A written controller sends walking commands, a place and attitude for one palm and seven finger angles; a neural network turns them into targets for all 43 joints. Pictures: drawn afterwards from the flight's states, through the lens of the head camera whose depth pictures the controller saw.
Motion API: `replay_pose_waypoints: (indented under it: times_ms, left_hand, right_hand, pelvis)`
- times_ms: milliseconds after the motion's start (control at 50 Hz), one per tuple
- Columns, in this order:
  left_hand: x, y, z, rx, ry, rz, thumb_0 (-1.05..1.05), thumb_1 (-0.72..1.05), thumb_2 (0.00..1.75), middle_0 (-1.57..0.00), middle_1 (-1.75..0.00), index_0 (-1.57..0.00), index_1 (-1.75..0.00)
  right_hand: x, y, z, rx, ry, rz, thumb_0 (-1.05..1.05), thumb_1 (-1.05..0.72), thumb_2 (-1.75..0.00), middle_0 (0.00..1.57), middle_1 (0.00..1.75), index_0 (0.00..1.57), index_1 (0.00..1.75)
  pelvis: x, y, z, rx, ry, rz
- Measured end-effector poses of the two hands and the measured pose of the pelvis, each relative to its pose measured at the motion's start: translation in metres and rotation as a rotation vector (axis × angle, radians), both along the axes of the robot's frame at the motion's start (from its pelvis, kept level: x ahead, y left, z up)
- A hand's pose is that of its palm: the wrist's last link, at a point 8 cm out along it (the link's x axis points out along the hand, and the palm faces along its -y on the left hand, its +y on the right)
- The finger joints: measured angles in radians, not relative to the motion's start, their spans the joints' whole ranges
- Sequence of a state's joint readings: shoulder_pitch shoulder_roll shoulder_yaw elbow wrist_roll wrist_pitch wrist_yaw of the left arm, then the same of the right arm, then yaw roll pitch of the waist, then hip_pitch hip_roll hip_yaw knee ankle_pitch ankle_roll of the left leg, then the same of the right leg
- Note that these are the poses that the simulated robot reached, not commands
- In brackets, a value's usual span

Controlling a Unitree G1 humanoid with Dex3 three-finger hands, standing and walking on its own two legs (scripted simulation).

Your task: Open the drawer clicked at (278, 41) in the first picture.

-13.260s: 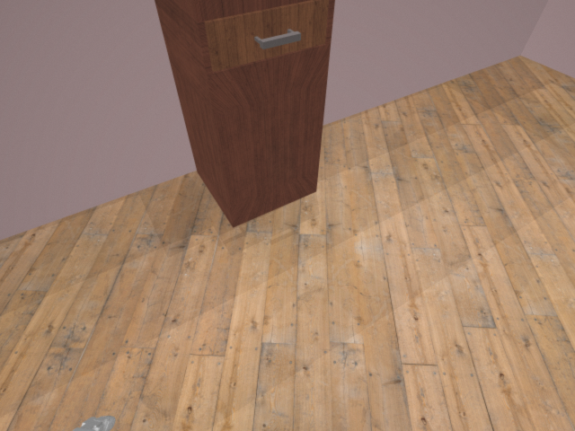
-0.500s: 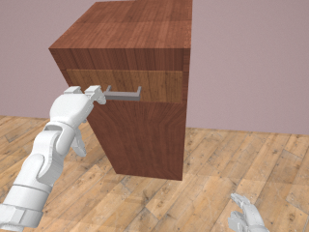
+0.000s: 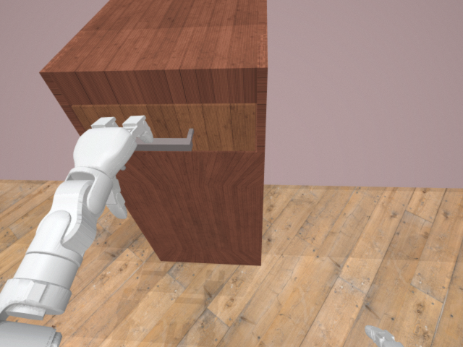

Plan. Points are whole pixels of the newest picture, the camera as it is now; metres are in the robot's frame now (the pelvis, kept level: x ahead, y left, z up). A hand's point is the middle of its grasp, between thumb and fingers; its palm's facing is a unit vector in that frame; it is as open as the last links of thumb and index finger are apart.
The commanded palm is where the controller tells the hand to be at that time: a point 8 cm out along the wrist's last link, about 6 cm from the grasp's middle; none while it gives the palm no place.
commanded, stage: move the hooked fingers above the handle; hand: left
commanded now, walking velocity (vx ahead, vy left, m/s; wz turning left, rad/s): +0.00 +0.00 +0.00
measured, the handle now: (164, 138) +0.54 +0.21 +0.04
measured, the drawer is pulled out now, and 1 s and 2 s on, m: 0.00 0.00 0.00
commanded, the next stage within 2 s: lower the fingers behind the handle in 1.96 s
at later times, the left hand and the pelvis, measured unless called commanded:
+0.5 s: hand (140, 148) +0.44 +0.22 +0.10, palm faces -0.01 -0.04 -1.00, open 13.9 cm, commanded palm +0.43 +0.22 +0.16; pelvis +0.01 -0.01 -0.01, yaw -1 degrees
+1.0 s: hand (151, 136) +0.49 +0.21 +0.09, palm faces -0.01 -0.04 -1.00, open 13.8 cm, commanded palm +0.46 +0.22 +0.16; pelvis +0.02 +0.00 -0.01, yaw -2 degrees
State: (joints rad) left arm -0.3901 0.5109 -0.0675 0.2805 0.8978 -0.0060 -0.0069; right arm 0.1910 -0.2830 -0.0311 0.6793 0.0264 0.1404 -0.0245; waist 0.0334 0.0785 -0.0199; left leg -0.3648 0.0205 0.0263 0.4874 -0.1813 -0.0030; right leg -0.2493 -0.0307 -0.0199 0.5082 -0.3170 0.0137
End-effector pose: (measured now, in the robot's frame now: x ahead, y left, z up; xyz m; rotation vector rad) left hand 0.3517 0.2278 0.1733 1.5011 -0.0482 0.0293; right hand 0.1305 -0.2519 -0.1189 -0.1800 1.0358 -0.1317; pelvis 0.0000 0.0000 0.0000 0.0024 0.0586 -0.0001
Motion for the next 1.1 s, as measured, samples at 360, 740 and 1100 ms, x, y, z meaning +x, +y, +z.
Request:
replay_pose_waypoints:
  times_ms: [360,740,1100]
  left_hand:
    - [0.049,-0.01,-0.012,0.019,0.059,0.002,0.0,-0.49,0.3,-0.32,-1.2,-0.32,-1.2]
    - [0.096,-0.012,-0.026,0.033,0.084,0.03,0.0,-0.49,0.3,-0.32,-1.2,-0.32,-1.2]
    - [0.108,-0.016,-0.023,0.029,0.052,0.033,0.0,-0.49,0.3,-0.32,-1.2,-0.32,-1.2]
  right_hand:
    - [-0.011,-0.008,-0.006,-0.01,0.036,-0.054,0.01,-0.9,-0.9,0.2,0.3,0.2,0.3]
    - [-0.06,-0.025,-0.017,-0.038,0.177,-0.158,0.01,-0.9,-0.9,0.2,0.3,0.2,0.3]
    - [-0.078,-0.02,-0.02,-0.018,0.214,-0.206,0.01,-0.9,-0.9,0.2,0.3,0.2,0.3]
  pelvis:
    - [0.007,-0.005,-0.005,0.001,0.044,-0.003]
    - [0.016,-0.007,-0.01,0.0,0.11,-0.019]
    - [0.02,-0.003,-0.011,0.0,0.132,-0.039]
